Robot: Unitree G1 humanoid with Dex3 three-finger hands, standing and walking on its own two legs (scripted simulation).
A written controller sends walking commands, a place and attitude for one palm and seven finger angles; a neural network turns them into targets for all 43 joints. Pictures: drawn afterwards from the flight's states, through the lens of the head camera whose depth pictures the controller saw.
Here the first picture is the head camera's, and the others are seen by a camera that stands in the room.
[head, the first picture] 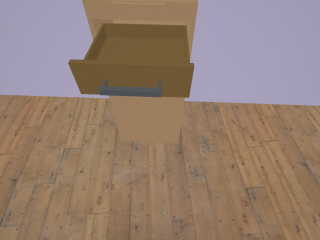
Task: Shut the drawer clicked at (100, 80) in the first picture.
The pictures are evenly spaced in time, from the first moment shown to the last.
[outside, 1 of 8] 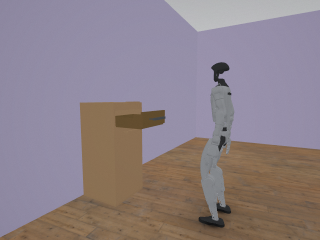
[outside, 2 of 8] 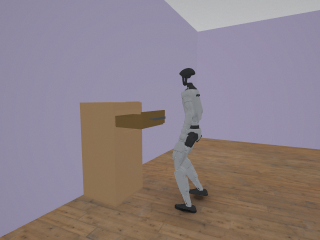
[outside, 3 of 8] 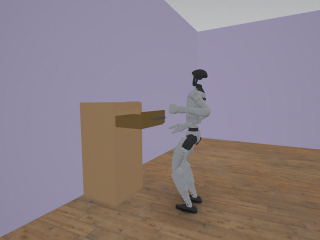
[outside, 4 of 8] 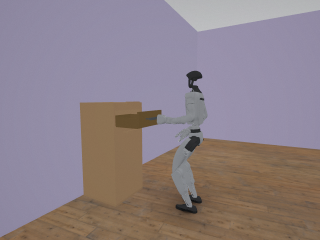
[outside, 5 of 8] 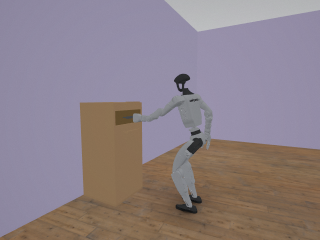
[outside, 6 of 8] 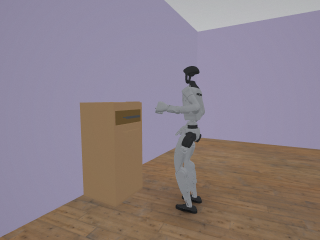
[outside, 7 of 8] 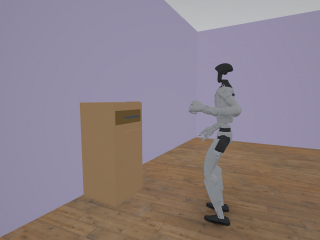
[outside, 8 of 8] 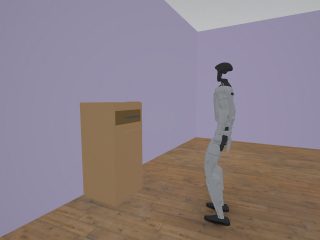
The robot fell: no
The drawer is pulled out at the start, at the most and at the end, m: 0.30 0.30 0.00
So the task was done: yes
